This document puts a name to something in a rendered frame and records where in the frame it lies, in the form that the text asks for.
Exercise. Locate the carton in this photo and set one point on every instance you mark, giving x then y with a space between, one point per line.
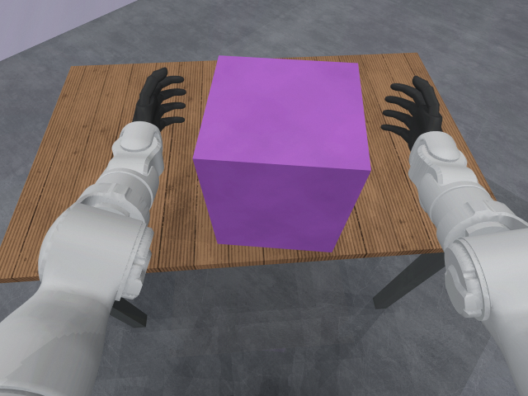
282 154

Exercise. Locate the robot left forearm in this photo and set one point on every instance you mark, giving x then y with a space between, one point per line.
128 185

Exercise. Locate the left robot hand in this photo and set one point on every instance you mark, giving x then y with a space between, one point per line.
149 107

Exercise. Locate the robot right upper arm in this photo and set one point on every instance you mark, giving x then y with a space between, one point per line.
487 278

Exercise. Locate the right robot hand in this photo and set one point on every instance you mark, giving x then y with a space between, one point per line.
424 110

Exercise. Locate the robot left upper arm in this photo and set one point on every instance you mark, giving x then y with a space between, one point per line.
53 343

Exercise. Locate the table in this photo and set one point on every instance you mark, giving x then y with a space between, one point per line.
98 101

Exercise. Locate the robot right forearm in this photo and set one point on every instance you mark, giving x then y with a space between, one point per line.
449 192

